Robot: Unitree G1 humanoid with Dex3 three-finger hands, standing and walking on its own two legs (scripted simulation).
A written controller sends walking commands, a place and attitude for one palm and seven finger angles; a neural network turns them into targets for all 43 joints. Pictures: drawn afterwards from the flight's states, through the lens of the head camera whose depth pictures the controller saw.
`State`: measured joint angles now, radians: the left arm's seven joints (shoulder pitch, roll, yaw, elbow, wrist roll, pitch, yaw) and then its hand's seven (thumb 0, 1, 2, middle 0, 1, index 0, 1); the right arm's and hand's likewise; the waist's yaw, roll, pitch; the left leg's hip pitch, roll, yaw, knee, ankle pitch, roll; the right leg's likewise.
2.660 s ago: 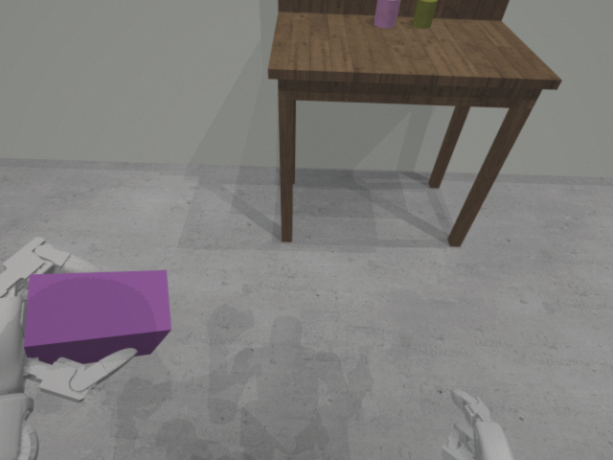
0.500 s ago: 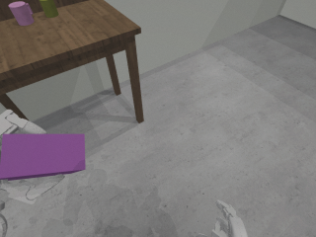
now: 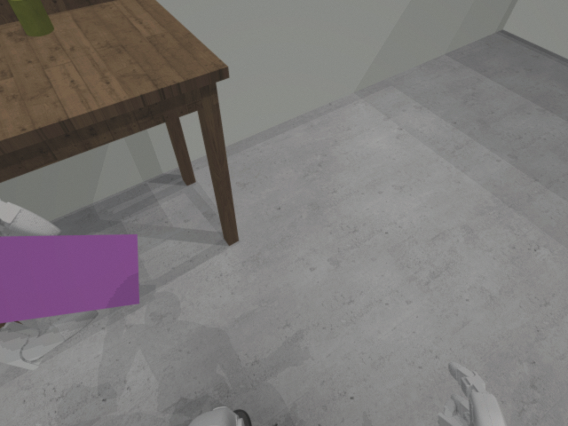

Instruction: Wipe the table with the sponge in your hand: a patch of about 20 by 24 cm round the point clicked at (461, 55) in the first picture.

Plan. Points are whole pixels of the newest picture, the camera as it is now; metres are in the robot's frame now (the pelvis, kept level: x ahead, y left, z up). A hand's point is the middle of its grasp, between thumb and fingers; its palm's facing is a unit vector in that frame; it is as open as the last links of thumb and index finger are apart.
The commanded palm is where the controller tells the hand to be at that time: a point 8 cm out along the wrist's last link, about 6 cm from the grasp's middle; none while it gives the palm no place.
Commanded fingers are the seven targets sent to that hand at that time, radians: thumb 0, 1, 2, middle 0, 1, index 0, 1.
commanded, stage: turn to face it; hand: left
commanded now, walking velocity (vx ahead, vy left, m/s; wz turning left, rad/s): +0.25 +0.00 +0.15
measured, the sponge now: (77, 275) +0.22 +0.21 +0.18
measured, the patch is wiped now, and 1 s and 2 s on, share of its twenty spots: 0.00 0.00 0.00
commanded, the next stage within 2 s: take the last steps up to it in 0.30 s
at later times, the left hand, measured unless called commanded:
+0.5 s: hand (103, 218) +0.29 +0.21 +0.18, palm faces +0.54 -0.72 -0.43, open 10.4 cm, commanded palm +0.22 +0.24 +0.19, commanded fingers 0.00 0.10 1.30 -1.20 -1.60 -1.20 -1.60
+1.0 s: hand (74, 199) +0.31 +0.24 +0.19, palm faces +0.62 -0.69 -0.38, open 10.4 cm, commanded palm +0.25 +0.26 +0.19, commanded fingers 0.00 0.10 1.30 -1.20 -1.60 -1.20 -1.60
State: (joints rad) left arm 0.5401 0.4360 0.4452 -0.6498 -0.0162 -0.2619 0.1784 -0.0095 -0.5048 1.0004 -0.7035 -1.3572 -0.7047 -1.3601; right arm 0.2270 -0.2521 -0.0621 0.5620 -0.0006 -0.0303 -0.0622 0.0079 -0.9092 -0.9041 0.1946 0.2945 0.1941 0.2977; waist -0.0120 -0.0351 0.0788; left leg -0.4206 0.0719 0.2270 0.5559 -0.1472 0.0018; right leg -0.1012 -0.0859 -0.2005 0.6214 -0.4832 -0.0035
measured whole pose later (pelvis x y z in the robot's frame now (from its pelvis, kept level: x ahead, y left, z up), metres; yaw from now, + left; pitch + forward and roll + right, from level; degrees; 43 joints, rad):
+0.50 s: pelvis +0.11 -0.06 +0.00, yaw +8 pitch -1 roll +1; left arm 0.39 0.31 0.33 -0.41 -0.01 -0.17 0.15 -0.01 -0.51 1.00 -0.70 -1.36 -0.70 -1.36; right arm 0.17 -0.21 0.00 0.66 0.01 -0.07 -0.05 0.01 -0.90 -0.90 0.20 0.30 0.20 0.30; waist 0.03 0.07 0.07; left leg -0.44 0.05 0.02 1.04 -0.48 -0.03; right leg -0.29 -0.07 -0.17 0.63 -0.32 -0.04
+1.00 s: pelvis +0.15 -0.04 +0.01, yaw +12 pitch -1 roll +0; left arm 0.43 0.33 0.35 -0.43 0.00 -0.20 0.15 -0.01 -0.51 1.01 -0.70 -1.36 -0.70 -1.37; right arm 0.25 -0.13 0.02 0.63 0.01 -0.09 -0.05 0.01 -0.91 -0.90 0.20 0.29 0.20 0.30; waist 0.01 0.00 -0.01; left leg -0.21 0.05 0.11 0.53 -0.30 0.01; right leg -0.45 -0.08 -0.10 0.99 -0.42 0.04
